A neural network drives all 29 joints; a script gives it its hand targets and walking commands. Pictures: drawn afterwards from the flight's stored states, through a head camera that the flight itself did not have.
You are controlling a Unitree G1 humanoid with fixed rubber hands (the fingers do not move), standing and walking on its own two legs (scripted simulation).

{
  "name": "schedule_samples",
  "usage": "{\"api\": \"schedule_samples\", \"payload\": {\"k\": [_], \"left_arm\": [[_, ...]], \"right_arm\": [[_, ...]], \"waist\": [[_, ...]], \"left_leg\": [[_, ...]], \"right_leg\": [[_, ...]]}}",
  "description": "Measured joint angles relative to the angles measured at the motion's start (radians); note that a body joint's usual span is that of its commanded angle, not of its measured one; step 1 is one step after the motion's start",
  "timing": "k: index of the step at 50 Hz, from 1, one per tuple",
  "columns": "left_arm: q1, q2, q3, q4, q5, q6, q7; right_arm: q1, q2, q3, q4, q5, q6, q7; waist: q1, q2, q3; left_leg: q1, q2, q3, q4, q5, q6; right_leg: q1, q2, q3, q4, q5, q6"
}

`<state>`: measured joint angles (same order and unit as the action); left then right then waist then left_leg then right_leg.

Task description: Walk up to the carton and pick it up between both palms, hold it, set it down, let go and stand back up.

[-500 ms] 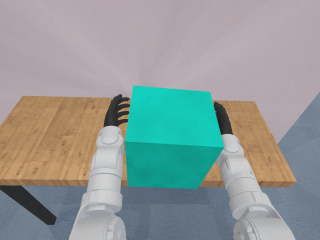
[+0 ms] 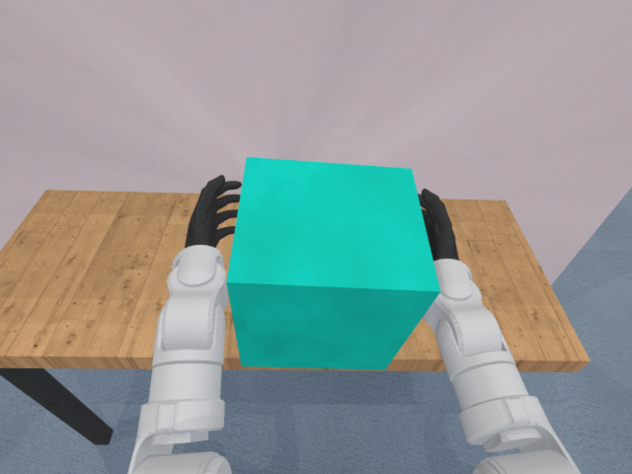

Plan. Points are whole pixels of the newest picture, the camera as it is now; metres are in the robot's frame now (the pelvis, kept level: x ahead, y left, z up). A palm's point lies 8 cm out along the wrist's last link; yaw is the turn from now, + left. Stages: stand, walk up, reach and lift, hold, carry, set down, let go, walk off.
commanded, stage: reach and lift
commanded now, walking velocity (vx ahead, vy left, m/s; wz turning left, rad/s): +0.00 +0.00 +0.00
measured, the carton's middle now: (321, 272) +0.35 +0.01 +0.10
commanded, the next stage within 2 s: hold in 0.68 s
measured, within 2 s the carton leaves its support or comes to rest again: neither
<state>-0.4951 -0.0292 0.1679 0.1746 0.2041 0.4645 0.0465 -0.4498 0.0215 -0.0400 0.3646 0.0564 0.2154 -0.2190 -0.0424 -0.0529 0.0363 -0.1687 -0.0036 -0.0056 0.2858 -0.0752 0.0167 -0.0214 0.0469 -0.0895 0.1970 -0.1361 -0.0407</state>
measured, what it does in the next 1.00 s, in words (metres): stands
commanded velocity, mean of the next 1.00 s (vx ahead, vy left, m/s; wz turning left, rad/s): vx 0.00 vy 0.00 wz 0.00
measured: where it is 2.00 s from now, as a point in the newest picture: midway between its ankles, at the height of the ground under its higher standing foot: outside the picture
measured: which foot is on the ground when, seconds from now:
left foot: down 0.00-1.00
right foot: down 0.00-1.00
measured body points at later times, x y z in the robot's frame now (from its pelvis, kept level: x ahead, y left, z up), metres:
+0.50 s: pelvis +0.00 +0.00 +0.00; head -0.01 +0.03 +0.45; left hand +0.38 +0.13 +0.15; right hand +0.36 -0.16 +0.14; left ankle +0.05 +0.10 -0.75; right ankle -0.01 -0.09 -0.75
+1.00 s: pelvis +0.00 +0.00 +0.00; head -0.02 +0.03 +0.45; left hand +0.37 +0.13 +0.16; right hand +0.36 -0.15 +0.15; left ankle +0.05 +0.10 -0.75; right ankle -0.01 -0.09 -0.75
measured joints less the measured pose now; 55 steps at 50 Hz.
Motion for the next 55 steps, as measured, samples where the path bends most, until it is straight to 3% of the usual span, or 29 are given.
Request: {"api": "schedule_samples", "payload": {"k": [9, 14, 19, 31, 42, 55], "left_arm": [[-0.032, 0.003, -0.021, 0.021, 0.017, 0.054, 0.028], [0.006, -0.013, -0.029, -0.02, 0.015, 0.066, 0.034], [0.02, -0.021, -0.028, -0.056, 0.011, 0.073, 0.033], [-0.053, -0.007, 0.007, -0.048, 0.029, 0.127, 0.021], [-0.026, -0.001, 0.006, -0.062, 0.035, 0.149, 0.001], [-0.036, -0.016, -0.007, -0.107, 0.036, 0.167, 0.016]], "right_arm": [[-0.038, -0.023, -0.008, 0.047, 0.017, 0.031, 0.019], [-0.001, -0.032, 0.009, 0.004, 0.04, 0.044, 0.015], [0.014, -0.04, 0.024, -0.032, 0.051, 0.052, 0.006], [-0.079, -0.03, -0.003, 0.02, 0.048, 0.081, 0.017], [-0.057, -0.026, 0.016, 0.009, 0.056, 0.102, 0.004], [-0.051, -0.049, 0.022, -0.04, 0.07, 0.109, 0.003]], "waist": [[-0.015, 0.005, -0.022], [-0.021, 0.005, -0.022], [-0.018, -0.001, -0.016], [0.003, -0.006, 0.006], [-0.014, -0.005, 0.002], [-0.015, 0.001, 0.005]], "left_leg": [[-0.004, -0.001, 0.011, -0.011, 0.006, 0.004], [0.012, 0.001, 0.019, -0.016, 0.002, 0.006], [0.029, 0.004, 0.027, -0.015, -0.001, 0.005], [0.038, 0.006, 0.022, -0.009, 0.003, 0.0], [0.053, 0.001, 0.007, -0.011, 0.001, 0.0], [0.056, 0.004, 0.026, -0.013, 0.002, 0.005]], "right_leg": [[-0.013, -0.002, 0.01, 0.001, 0.003, 0.002], [0.0, -0.002, 0.019, -0.004, 0.003, 0.003], [0.013, 0.0, 0.028, -0.001, 0.002, 0.002], [0.016, 0.002, 0.021, 0.024, -0.006, -0.003], [0.048, 0.0, 0.007, -0.003, -0.001, -0.001], [0.038, 0.0, 0.026, 0.007, 0.001, 0.002]]}}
